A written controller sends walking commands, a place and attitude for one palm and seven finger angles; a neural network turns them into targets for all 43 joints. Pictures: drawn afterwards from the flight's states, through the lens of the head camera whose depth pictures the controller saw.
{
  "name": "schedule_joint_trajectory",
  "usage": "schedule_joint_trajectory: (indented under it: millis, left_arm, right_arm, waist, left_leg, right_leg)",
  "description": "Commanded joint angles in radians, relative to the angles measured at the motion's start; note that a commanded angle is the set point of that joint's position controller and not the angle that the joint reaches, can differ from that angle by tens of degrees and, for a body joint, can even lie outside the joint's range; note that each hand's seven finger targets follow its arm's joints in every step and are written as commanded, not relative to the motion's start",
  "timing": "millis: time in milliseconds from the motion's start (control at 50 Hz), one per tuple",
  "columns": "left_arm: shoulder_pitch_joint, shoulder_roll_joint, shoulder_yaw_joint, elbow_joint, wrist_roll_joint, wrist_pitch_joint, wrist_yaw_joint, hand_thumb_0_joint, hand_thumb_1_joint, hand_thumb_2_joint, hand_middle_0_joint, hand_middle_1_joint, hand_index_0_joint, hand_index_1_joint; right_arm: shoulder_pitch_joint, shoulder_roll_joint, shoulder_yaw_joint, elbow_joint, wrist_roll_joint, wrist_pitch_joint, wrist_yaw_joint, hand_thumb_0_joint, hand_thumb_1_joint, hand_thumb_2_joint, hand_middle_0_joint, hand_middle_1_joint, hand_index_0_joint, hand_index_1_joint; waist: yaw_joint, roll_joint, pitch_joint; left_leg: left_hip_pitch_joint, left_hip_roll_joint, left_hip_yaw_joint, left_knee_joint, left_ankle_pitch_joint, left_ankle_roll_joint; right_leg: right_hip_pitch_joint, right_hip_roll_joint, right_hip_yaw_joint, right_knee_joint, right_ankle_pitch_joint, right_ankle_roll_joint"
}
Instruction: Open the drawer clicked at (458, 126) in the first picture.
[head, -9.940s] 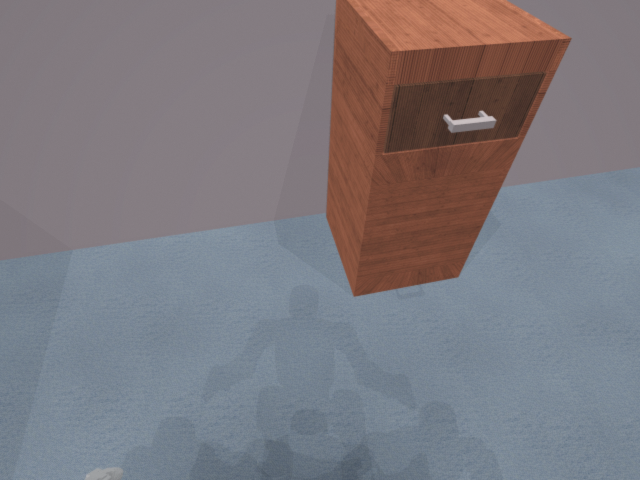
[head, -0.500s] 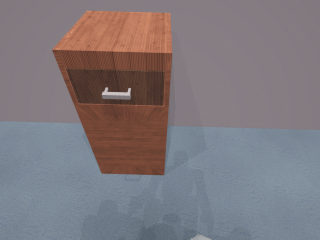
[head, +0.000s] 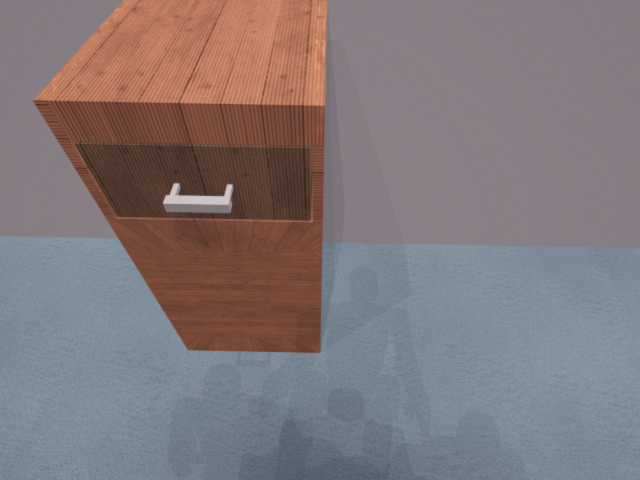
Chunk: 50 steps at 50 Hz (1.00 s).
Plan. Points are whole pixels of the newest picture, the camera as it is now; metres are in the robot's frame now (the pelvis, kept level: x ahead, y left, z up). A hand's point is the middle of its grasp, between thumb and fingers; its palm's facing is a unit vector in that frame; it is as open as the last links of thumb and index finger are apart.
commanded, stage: come to a stop and stand still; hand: left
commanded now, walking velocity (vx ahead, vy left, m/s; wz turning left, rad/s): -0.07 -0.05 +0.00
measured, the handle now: (200, 196) +0.56 +0.25 -0.02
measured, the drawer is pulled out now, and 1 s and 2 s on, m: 0.00 0.00 0.00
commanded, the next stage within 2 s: look again from close up in 0.60 s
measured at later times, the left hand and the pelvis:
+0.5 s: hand out of the picture +0.01 +0.17 -0.17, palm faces +0.00 -0.97 -0.23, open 7.4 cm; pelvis -0.01 -0.01 +0.00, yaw -1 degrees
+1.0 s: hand out of the picture +0.01 +0.15 -0.17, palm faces -0.01 -0.98 -0.20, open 7.4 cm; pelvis +0.00 -0.02 +0.01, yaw -2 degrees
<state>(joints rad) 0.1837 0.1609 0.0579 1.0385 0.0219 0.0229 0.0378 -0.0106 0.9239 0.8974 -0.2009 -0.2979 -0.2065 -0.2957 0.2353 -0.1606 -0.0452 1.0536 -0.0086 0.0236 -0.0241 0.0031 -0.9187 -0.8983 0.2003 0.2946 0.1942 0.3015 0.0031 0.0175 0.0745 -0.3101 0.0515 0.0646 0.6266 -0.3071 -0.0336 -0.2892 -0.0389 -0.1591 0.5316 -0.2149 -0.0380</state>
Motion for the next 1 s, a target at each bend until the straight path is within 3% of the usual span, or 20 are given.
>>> schedule_joint_trajectory:
  millis: [0, 20, 40, 60, 100, 140, 160, 220, 240, 260, 280, 300, 320, 340, 380, 440, 500, 600, 860, 980]
  left_arm:
    - [0.05, 0.089, 0.015, -0.069, -0.011, 0.003, -0.003, 0.0, 0.9, 0.9, -0.2, -0.3, -0.2, -0.3]
    - [0.051, 0.069, 0.007, -0.069, -0.014, 0.007, -0.004, 0.0, 0.9, 0.9, -0.2, -0.3, -0.2, -0.3]
    - [0.048, 0.079, 0.004, -0.063, -0.01, 0.014, -0.003, 0.0, 0.9, 0.9, -0.2, -0.3, -0.2, -0.3]
    - [0.055, 0.081, 0.006, -0.052, -0.008, 0.014, -0.005, 0.0, 0.9, 0.9, -0.2, -0.3, -0.2, -0.3]
    - [0.082, 0.073, 0.002, -0.033, -0.007, 0.009, -0.009, 0.0, 0.9, 0.9, -0.2, -0.3, -0.2, -0.3]
    - [0.078, 0.063, -0.009, -0.027, -0.007, 0.001, -0.012, 0.0, 0.9, 0.9, -0.2, -0.3, -0.2, -0.3]
    - [0.072, 0.055, -0.015, -0.026, -0.008, -0.002, -0.011, 0.0, 0.9, 0.9, -0.2, -0.3, -0.2, -0.3]
    - [0.122, 0.063, -0.023, 0.003, -0.009, -0.01, -0.006, 0.0, 0.9, 0.9, -0.2, -0.3, -0.2, -0.3]
    - [0.144, 0.078, -0.024, 0.014, -0.007, -0.018, -0.003, 0.0, 0.9, 0.9, -0.2, -0.3, -0.2, -0.3]
    - [0.239, 0.108, -0.032, 0.012, 0.008, -0.038, 0.036, 0.0, 0.9, 0.9, -0.2, -0.3, -0.2, -0.3]
    - [0.129, 0.158, -0.04, -0.043, 0.006, -0.052, 0.027, 0.0, 0.9, 0.9, -0.2, -0.3, -0.2, -0.3]
    - [0.107, 0.163, -0.042, -0.068, 0.004, -0.062, 0.02, 0.0, 0.9, 0.9, -0.2, -0.3, -0.2, -0.3]
    - [0.092, 0.163, -0.033, -0.085, 0.003, -0.07, 0.021, 0.0, 0.9, 0.9, -0.2, -0.3, -0.2, -0.3]
    - [0.075, 0.171, -0.026, -0.098, 0.001, -0.074, 0.02, 0.0, 0.9, 0.9, -0.2, -0.3, -0.2, -0.3]
    - [0.088, 0.15, -0.032, -0.104, -0.006, -0.067, 0.016, 0.0, 0.9, 0.9, -0.2, -0.3, -0.2, -0.3]
    - [0.116, 0.123, -0.038, -0.101, -0.002, -0.046, 0.01, 0.0, 0.9, 0.9, -0.2, -0.3, -0.2, -0.3]
    - [0.147, 0.128, -0.042, -0.085, -0.005, -0.047, 0.004, 0.0, 0.9, 0.9, -0.2, -0.3, -0.2, -0.3]
    - [0.148, 0.131, -0.041, -0.065, -0.01, -0.047, -0.001, 0.0, 0.9, 0.9, -0.2, -0.3, -0.2, -0.3]
    - [0.169, 0.113, -0.045, 0.013, -0.012, -0.053, -0.001, 0.0, 0.9, 0.9, -0.2, -0.3, -0.2, -0.3]
    - [0.182, 0.099, -0.045, 0.033, -0.01, -0.051, 0.0, 0.0, 0.9, 0.9, -0.2, -0.3, -0.2, -0.3]
  right_arm:
    - [0.122, -0.113, -0.02, -0.037, -0.012, -0.015, -0.003, 0.0, -0.9, -0.9, 0.2, 0.3, 0.2, 0.3]
    - [0.069, -0.146, -0.022, -0.056, -0.014, -0.017, -0.007, 0.0, -0.9, -0.9, 0.2, 0.3, 0.2, 0.3]
    - [0.024, -0.142, -0.021, -0.064, -0.014, -0.022, -0.014, 0.0, -0.9, -0.9, 0.2, 0.3, 0.2, 0.3]
    - [-0.005, -0.138, -0.016, -0.068, -0.016, -0.025, -0.02, 0.0, -0.9, -0.9, 0.2, 0.3, 0.2, 0.3]
    - [-0.043, -0.137, -0.015, -0.068, -0.016, -0.026, -0.022, 0.0, -0.9, -0.9, 0.2, 0.3, 0.2, 0.3]
    - [-0.032, -0.144, -0.017, -0.058, -0.013, -0.028, -0.019, 0.0, -0.9, -0.9, 0.2, 0.3, 0.2, 0.3]
    - [-0.02, -0.149, -0.019, -0.05, -0.012, -0.029, -0.018, 0.0, -0.9, -0.9, 0.2, 0.3, 0.2, 0.3]
    - [-0.009, -0.149, -0.021, -0.034, -0.003, -0.027, -0.011, 0.0, -0.9, -0.9, 0.2, 0.3, 0.2, 0.3]
    - [-0.011, -0.135, -0.02, -0.031, 0.003, -0.028, -0.008, 0.0, -0.9, -0.9, 0.2, 0.3, 0.2, 0.3]
    - [-0.087, -0.166, -0.02, -0.116, 0.02, -0.042, -0.006, 0.0, -0.9, -0.9, 0.2, 0.3, 0.2, 0.3]
    - [-0.029, -0.086, -0.007, -0.143, 0.01, -0.027, 0.019, 0.0, -0.9, -0.9, 0.2, 0.3, 0.2, 0.3]
    - [-0.031, -0.091, -0.004, -0.134, -0.002, -0.015, 0.03, 0.0, -0.9, -0.9, 0.2, 0.3, 0.2, 0.3]
    - [-0.002, -0.09, -0.004, -0.136, -0.004, -0.016, 0.032, 0.0, -0.9, -0.9, 0.2, 0.3, 0.2, 0.3]
    - [0.021, -0.093, -0.003, -0.131, -0.007, -0.019, 0.03, 0.0, -0.9, -0.9, 0.2, 0.3, 0.2, 0.3]
    - [0.048, -0.091, 0.005, -0.124, -0.005, -0.03, 0.025, 0.0, -0.9, -0.9, 0.2, 0.3, 0.2, 0.3]
    - [0.032, -0.101, 0.011, -0.12, -0.008, -0.03, 0.021, 0.0, -0.9, -0.9, 0.2, 0.3, 0.2, 0.3]
    - [0.042, -0.104, 0.021, -0.109, -0.009, -0.03, 0.019, 0.0, -0.9, -0.9, 0.2, 0.3, 0.2, 0.3]
    - [0.084, -0.1, 0.034, -0.06, -0.01, -0.039, 0.014, 0.0, -0.9, -0.9, 0.2, 0.3, 0.2, 0.3]
    - [0.122, -0.084, 0.043, 0.034, -0.003, -0.054, -0.001, 0.0, -0.9, -0.9, 0.2, 0.3, 0.2, 0.3]
    - [0.107, -0.079, 0.041, 0.043, -0.003, -0.052, -0.004, 0.0, -0.9, -0.9, 0.2, 0.3, 0.2, 0.3]
  waist:
    - [-0.009, 0.106, -0.089]
    - [-0.001, 0.221, -0.074]
    - [0.003, 0.236, -0.065]
    - [0.01, 0.189, -0.062]
    - [0.016, 0.153, -0.089]
    - [0.006, 0.112, -0.111]
    - [-0.004, 0.123, -0.121]
    - [0.002, 0.103, -0.135]
    - [0.011, 0.061, -0.126]
    - [0.048, -0.07, -0.079]
    - [-0.029, -0.186, -0.057]
    - [-0.027, -0.17, -0.061]
    - [-0.046, -0.166, -0.071]
    - [-0.056, -0.074, -0.099]
    - [-0.052, -0.028, -0.084]
    - [-0.021, -0.002, 0.054]
    - [-0.011, -0.059, 0.052]
    - [-0.008, -0.006, 0.015]
    - [0.001, -0.001, -0.02]
    - [0.001, -0.006, -0.005]
  left_leg:
    - [0.13, 0.19, -0.195, -0.261, 0.371, 0.09]
    - [0.046, 0.279, -0.292, -0.363, 0.399, 0.161]
    - [0.013, 0.293, -0.295, -0.396, 0.387, 0.203]
    - [0.027, 0.281, -0.274, -0.378, 0.409, 0.215]
    - [0.103, 0.249, -0.209, -0.325, 0.482, 0.213]
    - [0.185, 0.227, -0.174, -0.3, 0.555, 0.203]
    - [0.208, 0.224, -0.168, -0.296, 0.568, 0.201]
    - [0.202, 0.18, -0.142, -0.262, 0.485, 0.157]
    - [0.173, 0.147, -0.129, -0.226, 0.427, 0.121]
    - [0.154, 0.129, -0.061, 0.005, 0.411, 0.061]
    - [0.032, 0.01, -0.015, -0.012, -0.023, 0.028]
    - [0.026, -0.008, -0.012, 0.03, -0.058, 0.026]
    - [0.009, -0.008, -0.022, 0.034, -0.042, 0.033]
    - [0.046, -0.007, -0.021, -0.017, 0.004, 0.044]
    - [0.112, 0.014, -0.051, -0.111, 0.116, 0.056]
    - [-0.001, 0.046, -0.107, -0.201, 0.017, 0.076]
    - [-0.005, 0.026, -0.091, -0.205, -0.009, 0.068]
    - [0.023, 0.031, -0.093, -0.225, 0.027, 0.063]
    - [0.077, 0.051, -0.08, -0.221, 0.204, 0.057]
    - [0.096, 0.052, -0.074, -0.224, 0.195, 0.057]
  right_leg:
    - [-0.079, -0.073, 0.081, 0.039, 0.023, 0.015]
    - [-0.042, -0.011, 0.045, 0.17, -0.174, 0.045]
    - [-0.037, -0.008, 0.1, 0.3, -0.298, 0.045]
    - [-0.056, -0.014, 0.14, 0.369, -0.308, 0.041]
    - [-0.086, -0.013, 0.156, 0.387, -0.284, 0.048]
    - [-0.087, -0.017, 0.136, 0.297, -0.27, 0.058]
    - [-0.067, -0.021, 0.127, 0.231, -0.264, 0.064]
    - [0.055, -0.013, 0.101, -0.021, -0.107, 0.069]
    - [0.107, -0.026, 0.13, -0.151, 0.011, 0.064]
    - [0.036, -0.105, 0.251, -0.233, 0.271, 0.057]
    - [-0.002, -0.188, 0.321, -0.251, 0.062, -0.003]
    - [-0.017, -0.169, 0.339, -0.245, -0.03, -0.053]
    - [0.0, -0.164, 0.332, -0.214, 0.017, -0.077]
    - [0.025, -0.15, 0.297, -0.165, 0.076, -0.081]
    - [-0.027, -0.096, 0.24, -0.113, 0.016, -0.041]
    - [-0.059, -0.033, 0.202, -0.132, -0.199, -0.009]
    - [-0.047, -0.046, 0.222, -0.166, -0.239, -0.012]
    - [-0.008, -0.049, 0.214, -0.167, -0.196, -0.012]
    - [0.069, -0.055, 0.198, -0.149, 0.023, -0.007]
    - [0.05, -0.056, 0.204, -0.159, 0.022, -0.004]
